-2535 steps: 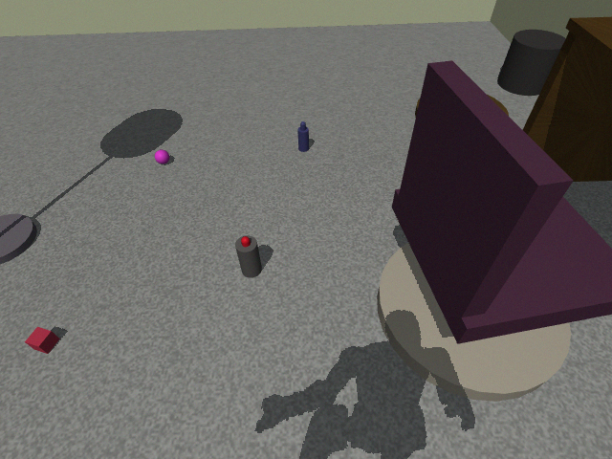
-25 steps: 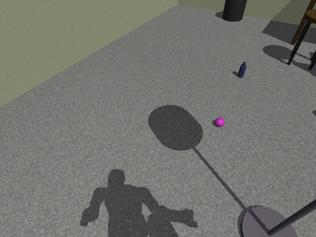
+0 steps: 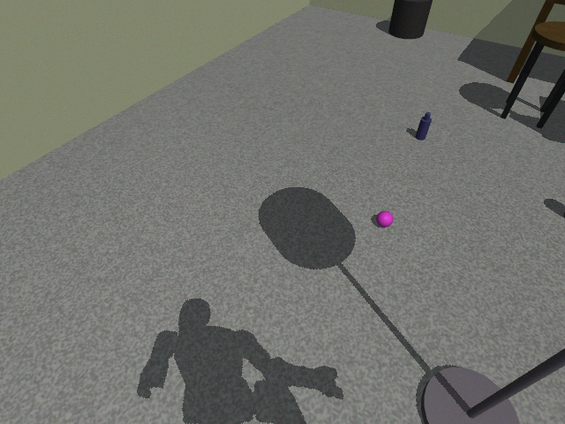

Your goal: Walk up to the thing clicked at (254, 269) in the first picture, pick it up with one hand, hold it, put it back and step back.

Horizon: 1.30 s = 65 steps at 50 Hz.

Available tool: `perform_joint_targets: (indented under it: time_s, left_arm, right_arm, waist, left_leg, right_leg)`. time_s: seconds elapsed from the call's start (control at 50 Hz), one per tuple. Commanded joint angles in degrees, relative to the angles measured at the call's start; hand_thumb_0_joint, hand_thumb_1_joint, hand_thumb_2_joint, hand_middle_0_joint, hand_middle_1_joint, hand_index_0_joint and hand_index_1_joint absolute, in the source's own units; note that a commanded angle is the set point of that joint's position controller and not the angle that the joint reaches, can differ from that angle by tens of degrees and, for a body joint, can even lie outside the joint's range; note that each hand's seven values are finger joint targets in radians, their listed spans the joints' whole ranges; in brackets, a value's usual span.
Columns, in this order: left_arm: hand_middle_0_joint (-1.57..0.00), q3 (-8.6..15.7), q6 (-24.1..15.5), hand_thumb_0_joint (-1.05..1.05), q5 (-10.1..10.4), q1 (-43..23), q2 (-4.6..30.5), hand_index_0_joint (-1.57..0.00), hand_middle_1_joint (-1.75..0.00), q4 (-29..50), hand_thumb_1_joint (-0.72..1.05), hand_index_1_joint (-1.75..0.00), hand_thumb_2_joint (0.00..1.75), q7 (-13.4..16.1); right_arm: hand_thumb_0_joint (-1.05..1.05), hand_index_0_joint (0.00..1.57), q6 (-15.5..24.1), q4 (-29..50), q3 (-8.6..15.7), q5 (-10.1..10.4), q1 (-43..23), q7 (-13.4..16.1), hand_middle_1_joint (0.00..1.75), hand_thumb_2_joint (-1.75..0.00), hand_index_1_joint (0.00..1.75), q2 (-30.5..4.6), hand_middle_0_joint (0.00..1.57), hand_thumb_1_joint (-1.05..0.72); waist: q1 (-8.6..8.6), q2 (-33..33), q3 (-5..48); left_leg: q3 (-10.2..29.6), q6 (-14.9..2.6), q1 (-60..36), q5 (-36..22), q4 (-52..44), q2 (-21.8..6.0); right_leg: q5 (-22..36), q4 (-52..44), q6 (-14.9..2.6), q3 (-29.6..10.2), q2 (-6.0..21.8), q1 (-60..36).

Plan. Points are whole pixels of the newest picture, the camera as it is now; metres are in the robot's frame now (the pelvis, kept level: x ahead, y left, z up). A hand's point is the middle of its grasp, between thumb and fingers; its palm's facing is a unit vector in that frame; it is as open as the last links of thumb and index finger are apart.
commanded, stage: stand
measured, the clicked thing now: out of the picture +1.12 -1.36 -0.68
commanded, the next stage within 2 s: none
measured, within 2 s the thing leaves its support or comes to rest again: neither
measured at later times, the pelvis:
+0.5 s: pelvis +0.00 +0.00 +0.00, yaw +1 degrees
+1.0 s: pelvis +0.01 +0.01 +0.00, yaw +1 degrees
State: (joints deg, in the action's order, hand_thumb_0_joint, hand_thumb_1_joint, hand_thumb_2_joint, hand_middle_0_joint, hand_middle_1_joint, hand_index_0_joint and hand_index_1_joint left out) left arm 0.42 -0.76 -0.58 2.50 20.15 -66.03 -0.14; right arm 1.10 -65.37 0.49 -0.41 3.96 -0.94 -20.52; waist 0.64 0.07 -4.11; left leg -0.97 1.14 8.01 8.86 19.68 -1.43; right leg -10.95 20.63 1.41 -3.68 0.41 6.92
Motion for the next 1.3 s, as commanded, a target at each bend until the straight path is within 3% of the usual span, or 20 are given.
perform_joint_targets:
  time_s: [0.0, 0.04, 0.12, 0.22, 0.3, 0.44, 0.5, 0.7, 0.84, 0.98, 1.28]
  left_arm:
    - [-0.2, 2.22, -1.27, 0.0, 0.2, -2.73, 12.25, -0.2, -0.3, 2.73, 0.9, -0.3, 0.9, 0.52]
    - [-0.2, 2.17, -1.23, 0.0, 0.13, -2.06, 12.17, -0.2, -0.3, 2.43, 0.9, -0.3, 0.9, 0.46]
    - [-0.2, 2.2, -1.22, 0.0, 0.12, -1.14, 11.9, -0.2, -0.3, 2.42, 0.9, -0.3, 0.9, 0.43]
    - [-0.2, 2.19, -1.51, 0.0, 0.22, -0.21, 12.2, -0.2, -0.3, 2.69, 0.9, -0.3, 0.9, 0.46]
    - [-0.2, 2.05, -1.38, 0.0, 0.19, -0.02, 12.32, -0.2, -0.3, 2.82, 0.9, -0.3, 0.9, 0.59]
    - [-0.2, 2.02, -1.35, 0.0, 0.12, 1.36, 12.12, -0.2, -0.3, 3.05, 0.9, -0.3, 0.9, 0.6]
    - [-0.2, 2.25, -1.11, 0.0, 0.21, 1.27, 12.27, -0.2, -0.3, 3.16, 0.9, -0.3, 0.9, 0.5]
    - [-0.2, 2.27, -1.11, 0.0, 0.21, 1.61, 12.13, -0.2, -0.3, 3.8, 0.9, -0.3, 0.9, 0.53]
    - [-0.2, 2.07, -0.88, 0.0, 0.03, 1.89, 12.1, -0.2, -0.3, 3.61, 0.9, -0.3, 0.9, 0.48]
    - [-0.2, 2.14, -1.19, 0.0, 0.09, 1.65, 12.24, -0.2, -0.3, 4.25, 0.9, -0.3, 0.9, 0.57]
    - [-0.2, 2.15, -0.86, 0.0, -0.07, 1.71, 12.37, -0.2, -0.3, 4.24, 0.9, -0.3, 0.9, 0.62]
  right_arm:
    - [0.0, 0.2, 0.84, 3.26, 2.36, -0.01, -3.44, 0.98, 0.3, -0.9, 0.3, -12.29, 0.2, -0.9]
    - [0.0, 0.2, 0.8, 3.15, 2.34, -0.02, -3.71, 0.89, 0.3, -0.9, 0.3, -12.16, 0.2, -0.9]
    - [0.0, 0.2, 0.83, 3.06, 2.52, -0.17, -3.92, 0.85, 0.3, -0.9, 0.3, -12.51, 0.2, -0.9]
    - [0.0, 0.2, 0.96, 3.13, 2.39, -0.04, -3.42, 0.85, 0.3, -0.9, 0.3, -12.11, 0.2, -0.9]
    - [0.0, 0.2, 0.47, 2.85, 2.29, 0.01, -2.79, 0.77, 0.3, -0.9, 0.3, -12.02, 0.2, -0.9]
    - [0.0, 0.2, 0.43, 3.07, 2.2, 0.0, -2.71, 0.68, 0.3, -0.9, 0.3, -11.96, 0.2, -0.9]
    - [0.0, 0.2, 0.49, 2.9, 2.0, -0.11, -2.09, 0.76, 0.3, -0.9, 0.3, -11.94, 0.2, -0.9]
    - [0.0, 0.2, 0.75, 3.07, 1.87, -0.13, -1.4, 0.91, 0.3, -0.9, 0.3, -12.18, 0.2, -0.9]
    - [0.0, 0.2, 0.41, 3.24, 1.97, 0.06, -1.5, 0.89, 0.3, -0.9, 0.3, -12.27, 0.2, -0.9]
    - [0.0, 0.2, 0.63, 3.6, 1.91, -0.01, -0.93, 1.01, 0.3, -0.9, 0.3, -12.4, 0.2, -0.9]
    - [0.0, 0.2, 0.44, 3.82, 1.85, -0.01, -1.13, 1.08, 0.3, -0.9, 0.3, -12.08, 0.2, -0.9]
  waist:
    - [0.04, -0.52, 6.11]
    - [-0.01, -0.76, 5.09]
    - [-0.29, -0.8, 5.25]
    - [-0.14, -0.15, 7.35]
    - [0.1, 0.96, 4.79]
    - [-0.14, 0.24, 4.96]
    - [-0.3, -0.56, 3.64]
    - [-0.49, -0.91, 5.7]
    - [-0.31, 0.19, 3.71]
    - [-0.25, -0.07, 6.54]
    - [-0.12, -0.09, 5.24]
  left_leg:
    - [5.91, -1.74, -1.74, -1.8, -3.98, -6.39]
    - [6.2, -1.72, -1.27, 1.73, -4.71, -6.33]
    - [6.46, -1.81, -1.37, 1.61, -4.92, -6.3]
    - [5.71, -1.94, -4.54, -5.46, -2.83, -6.37]
    - [6.08, -2.05, -2.53, 0.04, -3.56, -6.02]
    - [6.3, -2.16, -2.15, -0.71, -3.52, -5.9]
    - [6.92, -1.96, 0.29, 2.89, -5.14, -5.95]
    - [6.56, -2.29, -1.12, -4.49, -3.79, -6.23]
    - [6.95, -2.07, -0.87, 1.66, -4.55, -5.67]
    - [6.41, -2.47, -2.45, -7.62, -2.54, -6.06]
    - [6.41, -2.3, -2.26, -4.12, -3.32, -5.83]
  right_leg:
    - [6.08, -4.29, -1.87, -3.94, 5.7, -0.04]
    - [3.69, -4.79, -1.86, -3.9, 5.55, 0.95]
    - [3.76, -4.8, -1.95, -3.77, 5.64, 1.03]
    - [8.67, -4.67, -2.04, -3.89, 6.26, 0.93]
    - [3.33, -6.05, -1.87, -4.0, 6.16, 2.17]
    - [3.82, -5.79, -1.97, -3.53, 6.15, 1.93]
    - [1.58, -5.56, -2.06, -3.32, 5.89, 1.4]
    - [7.04, -4.57, -1.99, -2.9, 6.43, -1.13]
    - [1.56, -5.64, -2.04, -2.84, 6.03, 1.89]
    - [9.21, -4.85, -1.82, -2.56, 6.74, -1.03]
    - [6.42, -5.29, -2.06, -2.5, 6.72, -0.4]
